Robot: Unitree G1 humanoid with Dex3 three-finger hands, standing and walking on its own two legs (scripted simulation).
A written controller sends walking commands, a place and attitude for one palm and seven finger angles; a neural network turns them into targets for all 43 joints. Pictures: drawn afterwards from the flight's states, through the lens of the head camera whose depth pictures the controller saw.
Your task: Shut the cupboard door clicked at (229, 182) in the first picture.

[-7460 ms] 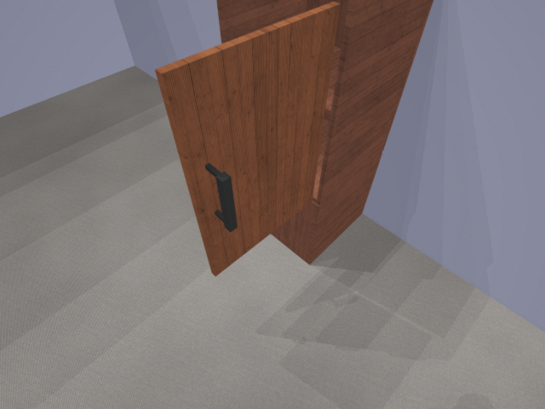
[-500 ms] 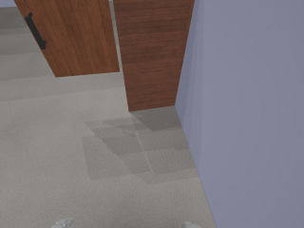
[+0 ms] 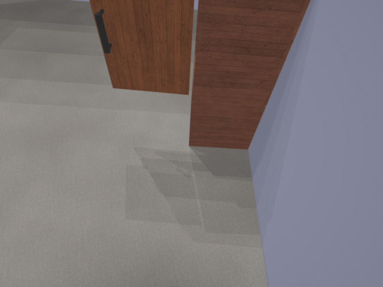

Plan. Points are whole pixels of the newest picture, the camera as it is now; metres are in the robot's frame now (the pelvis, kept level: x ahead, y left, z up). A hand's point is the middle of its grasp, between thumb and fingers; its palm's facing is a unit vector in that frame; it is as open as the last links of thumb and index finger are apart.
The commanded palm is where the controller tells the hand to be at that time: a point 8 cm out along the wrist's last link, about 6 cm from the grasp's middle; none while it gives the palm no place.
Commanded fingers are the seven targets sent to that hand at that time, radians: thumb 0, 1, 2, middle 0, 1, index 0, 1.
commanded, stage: take the last steps up to it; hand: left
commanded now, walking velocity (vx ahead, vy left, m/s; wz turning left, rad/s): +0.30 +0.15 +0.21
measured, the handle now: (104, 31) +1.00 +0.45 -0.02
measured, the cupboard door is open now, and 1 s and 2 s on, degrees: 88 88 88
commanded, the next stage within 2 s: come to a stop and stand still in 1.42 s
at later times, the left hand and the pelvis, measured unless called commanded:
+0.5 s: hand (119, 281) +0.14 +0.17 -0.15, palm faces +0.17 -0.96 -0.23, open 7.3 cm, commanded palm none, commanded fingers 0.00 0.90 0.90 -0.20 -0.30 -0.20 -0.30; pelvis +0.12 -0.02 +0.01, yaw +7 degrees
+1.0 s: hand (96, 212) +0.30 +0.28 -0.16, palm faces +0.18 -0.96 -0.20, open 7.4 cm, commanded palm none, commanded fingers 0.00 0.90 0.90 -0.20 -0.30 -0.20 -0.30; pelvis +0.28 +0.09 +0.01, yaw +6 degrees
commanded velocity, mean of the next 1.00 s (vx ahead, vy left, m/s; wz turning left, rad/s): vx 0.30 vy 0.13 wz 0.05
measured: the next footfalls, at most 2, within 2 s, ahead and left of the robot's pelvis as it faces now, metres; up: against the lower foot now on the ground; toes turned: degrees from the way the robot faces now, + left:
right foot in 0.32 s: +0.16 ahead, -0.12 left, +0.00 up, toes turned -5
left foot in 0.76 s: +0.31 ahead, +0.19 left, +0.00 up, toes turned +15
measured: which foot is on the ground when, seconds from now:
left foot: down 0.00-0.32, up 0.34-0.74, down 0.76-1.00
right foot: up 0.00-0.30, down 0.32-0.76, up 0.78-1.00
